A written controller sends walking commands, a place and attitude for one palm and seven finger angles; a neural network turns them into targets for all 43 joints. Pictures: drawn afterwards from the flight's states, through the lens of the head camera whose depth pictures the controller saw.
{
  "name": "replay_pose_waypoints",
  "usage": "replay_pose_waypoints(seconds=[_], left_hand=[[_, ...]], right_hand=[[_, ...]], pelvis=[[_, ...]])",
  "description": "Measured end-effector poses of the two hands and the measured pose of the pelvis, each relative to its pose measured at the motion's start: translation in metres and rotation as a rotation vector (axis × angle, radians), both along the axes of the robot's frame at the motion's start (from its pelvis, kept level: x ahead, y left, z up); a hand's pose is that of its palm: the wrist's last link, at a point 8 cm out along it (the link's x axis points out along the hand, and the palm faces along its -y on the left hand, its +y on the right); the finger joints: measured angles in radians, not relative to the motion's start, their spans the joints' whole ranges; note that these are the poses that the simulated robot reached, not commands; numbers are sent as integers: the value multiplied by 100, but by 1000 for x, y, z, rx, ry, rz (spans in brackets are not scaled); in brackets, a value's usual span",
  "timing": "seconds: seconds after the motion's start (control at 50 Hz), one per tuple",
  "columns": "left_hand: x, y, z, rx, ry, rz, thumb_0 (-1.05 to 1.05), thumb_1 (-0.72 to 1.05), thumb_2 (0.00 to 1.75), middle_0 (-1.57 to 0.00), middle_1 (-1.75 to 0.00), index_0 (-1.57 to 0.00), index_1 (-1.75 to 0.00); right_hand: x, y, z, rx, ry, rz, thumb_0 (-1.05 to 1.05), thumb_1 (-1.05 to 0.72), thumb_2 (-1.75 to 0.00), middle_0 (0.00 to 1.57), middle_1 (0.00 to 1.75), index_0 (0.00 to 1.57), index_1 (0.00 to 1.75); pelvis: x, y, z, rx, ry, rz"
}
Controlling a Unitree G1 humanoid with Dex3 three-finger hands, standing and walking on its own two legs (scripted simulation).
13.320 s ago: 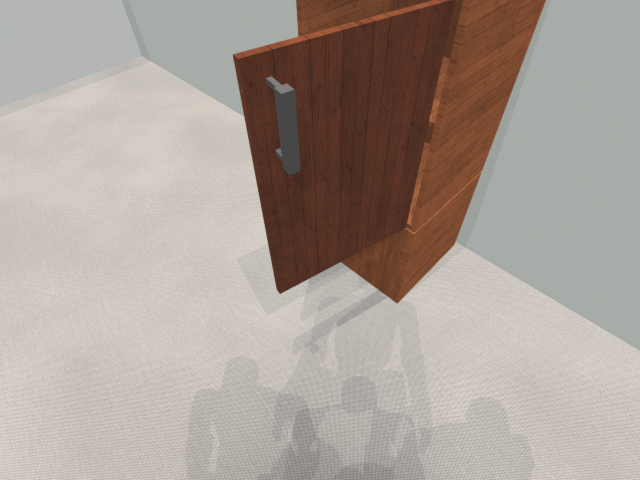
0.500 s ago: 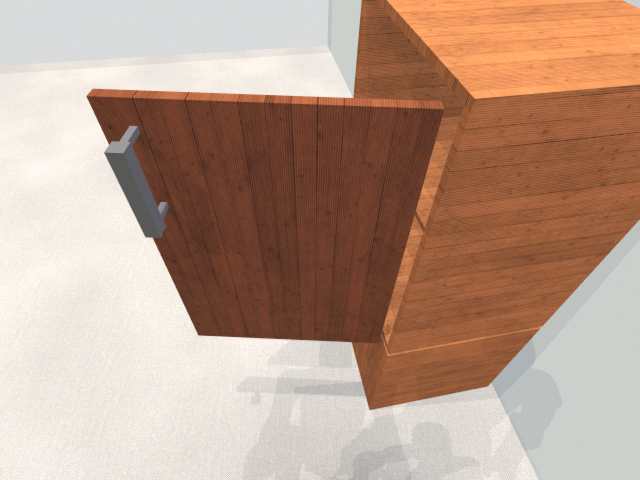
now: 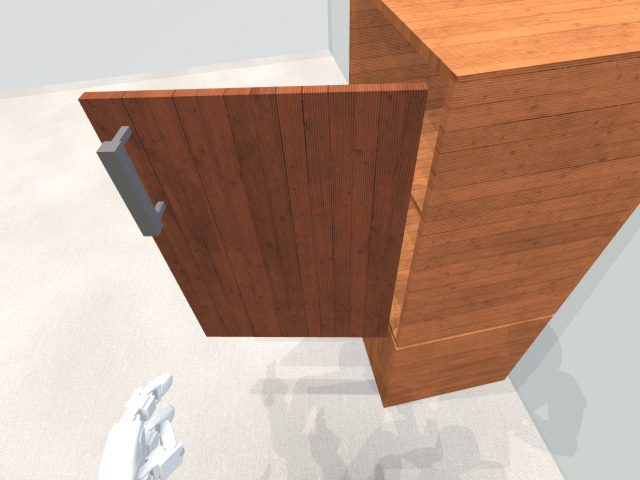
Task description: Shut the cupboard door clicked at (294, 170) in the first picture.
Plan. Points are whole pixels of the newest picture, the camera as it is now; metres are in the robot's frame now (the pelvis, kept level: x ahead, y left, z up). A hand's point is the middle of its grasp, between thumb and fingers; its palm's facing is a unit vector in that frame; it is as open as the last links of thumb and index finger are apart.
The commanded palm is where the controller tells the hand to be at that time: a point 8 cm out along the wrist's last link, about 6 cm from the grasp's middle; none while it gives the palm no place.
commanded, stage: raise the hand and make a fist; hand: left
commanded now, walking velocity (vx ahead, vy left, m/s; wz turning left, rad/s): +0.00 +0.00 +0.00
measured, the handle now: (138, 183) +0.46 +0.25 +0.15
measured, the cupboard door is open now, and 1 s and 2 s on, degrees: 77 77 77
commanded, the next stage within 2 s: bring the fist close to the handle in 1.74 s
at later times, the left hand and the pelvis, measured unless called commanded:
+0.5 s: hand (183, 445) +0.17 +0.15 +0.03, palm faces -0.07 -1.00 -0.05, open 4.9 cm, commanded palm +0.14 +0.22 +0.04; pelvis -0.04 -0.02 -0.05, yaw +1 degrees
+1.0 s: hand (136, 386) +0.20 +0.19 +0.10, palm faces +0.01 -1.00 -0.07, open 3.1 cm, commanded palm +0.17 +0.24 +0.11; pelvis -0.02 +0.01 -0.01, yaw -1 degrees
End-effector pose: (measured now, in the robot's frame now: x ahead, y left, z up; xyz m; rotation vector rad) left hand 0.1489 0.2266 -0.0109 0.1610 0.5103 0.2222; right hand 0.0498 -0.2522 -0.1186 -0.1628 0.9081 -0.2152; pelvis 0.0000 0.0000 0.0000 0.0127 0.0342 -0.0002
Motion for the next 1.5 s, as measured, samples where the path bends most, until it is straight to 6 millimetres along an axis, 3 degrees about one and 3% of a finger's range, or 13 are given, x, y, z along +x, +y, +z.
replay_pose_waypoints(seconds=[0.06, 0.1, 0.16, 0.24, 0.32, 0.42, 0.5, 0.6, 0.7, 0.88, 1.12, 1.38, 1.5], left_hand=[[39, -20, 32, -81, -336, -106, 3, 94, 90, -26, -38, -27, -38], [45, -34, 37, -154, -507, -193, 2, 93, 90, -29, -41, -29, -41], [29, -42, 25, -192, -575, -289, 1, 92, 90, -34, -46, -34, -46], [-9, -29, -3, -186, -425, -238, 1, 91, 90, -42, -53, -42, -54], [-36, -7, 4, -111, -423, -132, 1, 90, 90, -49, -61, -49, -61], [-24, -8, 37, -90, -580, -198, 1, 90, 90, -58, -71, -58, -71], [0, -18, 46, -130, -526, -302, 1, 90, 90, -65, -79, -65, -79], [13, -9, 54, -140, -442, -259, 1, 89, 90, -74, -89, -75, -89], [13, 5, 74, -104, -499, -217, 1, 90, 90, -83, -99, -83, -99], [23, 8, 92, -107, -523, -253, 1, 90, 90, -100, -117, -100, -117], [38, 21, 133, -85, -563, -237, 1, 90, 90, -121, -141, -122, -141], [51, 30, 170, -66, -578, -233, 1, 90, 90, -130, -149, -130, -150], [53, 26, 166, -95, -540, -225, 1, 90, 90, -130, -150, -130, -150]], right_hand=[[35, -16, 12, -38, -162, 39, 2, -92, -90, 20, 30, 20, 30], [57, -24, 22, -64, -254, 66, 2, -92, -90, 20, 30, 20, 30], [87, -32, 36, -95, -356, 105, 1, -92, -90, 20, 30, 20, 30], [118, -27, 49, -108, -440, 150, 1, -91, -90, 20, 30, 20, 30], [132, -9, 48, -93, -472, 216, 1, -91, -90, 20, 30, 19, 30], [123, 19, 28, -32, -422, 270, 1, -91, -90, 20, 30, 20, 30], [98, 33, 15, 28, -345, 224, 1, -91, -90, 20, 30, 20, 30], [67, 33, 14, 46, -271, 135, 1, -90, -90, 21, 30, 20, 30], [53, 23, 17, 6, -238, 121, 1, -90, -90, 21, 30, 20, 30], [75, 17, 39, -57, -305, 138, 1, -91, -90, 20, 30, 20, 30], [121, 55, 64, 14, -418, 215, 1, -91, -90, 20, 30, 20, 30], [120, 56, 66, 32, -383, 221, 1, -91, -90, 20, 30, 20, 30], [113, 43, 66, 25, -374, 190, 1, -91, -90, 20, 30, 20, 30]], pelvis=[[-12, -4, -12, 7, 60, -12], [-20, -9, -23, 14, 95, -25], [-28, -16, -39, 19, 116, -33], [-35, -19, -49, 11, 115, -23], [-38, -21, -53, -15, 119, 4], [-43, -20, -54, -44, 112, 27], [-43, -16, -46, -42, 101, 17], [-34, -10, -32, -28, 83, -7], [-28, -3, -26, -27, 70, -12], [-21, 9, -18, -33, 39, -8], [-11, 13, -4, -33, -17, -4], [-12, 9, 6, -26, -72, 0], [-14, 5, 8, -22, -80, -8]])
